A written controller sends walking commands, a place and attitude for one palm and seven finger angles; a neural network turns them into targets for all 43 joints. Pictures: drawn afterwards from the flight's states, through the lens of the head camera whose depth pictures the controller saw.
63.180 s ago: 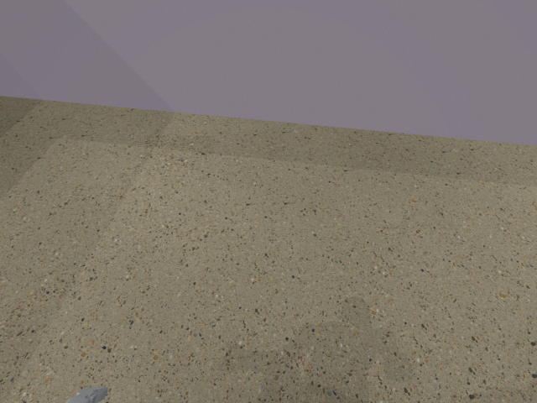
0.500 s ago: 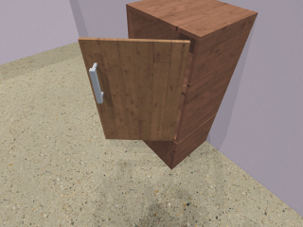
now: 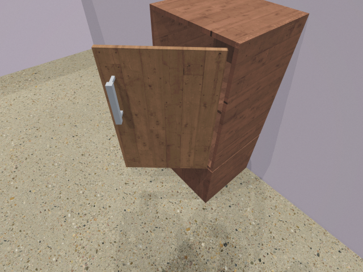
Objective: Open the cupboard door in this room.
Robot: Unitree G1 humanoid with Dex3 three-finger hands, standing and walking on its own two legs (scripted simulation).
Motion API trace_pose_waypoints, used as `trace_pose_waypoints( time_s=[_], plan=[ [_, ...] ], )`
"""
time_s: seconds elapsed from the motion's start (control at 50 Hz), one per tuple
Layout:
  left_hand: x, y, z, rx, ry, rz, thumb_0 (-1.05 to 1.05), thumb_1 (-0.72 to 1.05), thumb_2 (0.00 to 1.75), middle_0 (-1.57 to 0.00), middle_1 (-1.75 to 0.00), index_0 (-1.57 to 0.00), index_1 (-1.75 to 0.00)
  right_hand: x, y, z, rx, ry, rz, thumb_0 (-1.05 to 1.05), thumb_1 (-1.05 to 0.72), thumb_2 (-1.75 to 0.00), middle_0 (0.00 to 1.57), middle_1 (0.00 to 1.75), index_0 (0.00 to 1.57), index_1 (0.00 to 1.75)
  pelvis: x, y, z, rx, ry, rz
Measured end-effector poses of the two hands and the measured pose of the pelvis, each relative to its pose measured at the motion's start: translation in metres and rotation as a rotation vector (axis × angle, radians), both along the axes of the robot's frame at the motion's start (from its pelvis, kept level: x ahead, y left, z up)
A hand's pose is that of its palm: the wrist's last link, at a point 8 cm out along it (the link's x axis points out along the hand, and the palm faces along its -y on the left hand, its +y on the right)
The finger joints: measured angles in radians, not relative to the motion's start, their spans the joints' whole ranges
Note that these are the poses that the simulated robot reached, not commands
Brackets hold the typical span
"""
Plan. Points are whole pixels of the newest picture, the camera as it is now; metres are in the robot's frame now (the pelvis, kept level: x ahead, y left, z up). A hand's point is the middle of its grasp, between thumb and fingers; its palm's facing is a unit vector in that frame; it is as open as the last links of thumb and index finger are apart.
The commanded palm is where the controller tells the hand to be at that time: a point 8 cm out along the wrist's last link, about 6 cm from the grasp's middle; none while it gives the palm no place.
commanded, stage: shuffle to correct the standing spot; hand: left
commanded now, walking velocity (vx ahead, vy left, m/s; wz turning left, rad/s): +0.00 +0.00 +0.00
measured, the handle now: (115, 101) +0.62 +0.25 +0.02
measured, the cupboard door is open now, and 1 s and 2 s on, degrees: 48 48 48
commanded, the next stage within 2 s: come to a stop and stand still in 0.42 s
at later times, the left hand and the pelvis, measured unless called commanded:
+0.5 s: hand out of the picture +0.03 +0.19 -0.18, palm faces +0.03 -0.99 -0.15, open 7.4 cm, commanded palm none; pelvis +0.06 +0.03 +0.00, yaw -2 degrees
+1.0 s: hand (101, 269) +0.17 +0.22 -0.19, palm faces +0.02 -0.98 -0.21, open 7.3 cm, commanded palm none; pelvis +0.10 +0.05 -0.02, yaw -2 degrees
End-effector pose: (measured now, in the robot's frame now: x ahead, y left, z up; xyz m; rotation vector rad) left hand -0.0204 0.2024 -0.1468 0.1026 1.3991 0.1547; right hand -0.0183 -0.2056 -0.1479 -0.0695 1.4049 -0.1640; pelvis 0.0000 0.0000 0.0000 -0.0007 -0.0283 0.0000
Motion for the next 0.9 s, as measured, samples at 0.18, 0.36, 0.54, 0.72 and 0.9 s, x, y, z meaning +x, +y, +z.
trace_pose_waypoints(
  time_s=[0.18,0.36,0.54,0.72,0.9],
  plan=[
    [0.005,0.003,0.000,-0.003,-0.003,0.005,0.00,0.90,0.90,-0.20,-0.29,-0.20,-0.29,0.010,-0.003,0.002,-0.014,-0.007,0.013,0.01,-0.91,-0.90,0.20,0.30,0.20,0.30,0.007,0.003,0.000,-0.003,0.002,0.000],
    [0.009,0.018,-0.006,-0.018,0.031,0.039,0.00,0.90,0.90,-0.20,-0.29,-0.20,-0.29,0.016,0.000,0.003,-0.049,0.025,0.015,0.01,-0.91,-0.90,0.20,0.30,0.20,0.30,0.029,0.017,-0.004,-0.013,0.009,-0.006],
    [0.068,0.040,0.002,-0.018,0.045,-0.032,0.00,0.91,0.90,-0.20,-0.29,-0.20,-0.29,0.021,0.025,0.008,-0.041,0.061,-0.044,0.01,-0.91,-0.90,0.20,0.30,0.20,0.30,0.066,0.034,0.001,-0.013,0.023,-0.041],
    [0.164,0.053,0.002,0.063,-0.097,-0.049,0.02,0.94,0.90,-0.20,-0.29,-0.20,-0.29,0.042,0.042,-0.005,0.015,0.173,-0.053,0.01,-0.91,-0.90,0.20,0.30,0.20,0.30,0.108,0.029,-0.007,-0.008,0.017,-0.015],
    [0.191,0.057,0.002,0.057,-0.133,-0.040,0.00,0.92,0.90,-0.20,-0.29,-0.20,-0.29,0.118,0.033,-0.004,-0.034,0.029,-0.030,0.01,-0.92,-0.90,0.20,0.30,0.21,0.30,0.110,0.039,-0.004,0.004,0.024,-0.009]
  ],
)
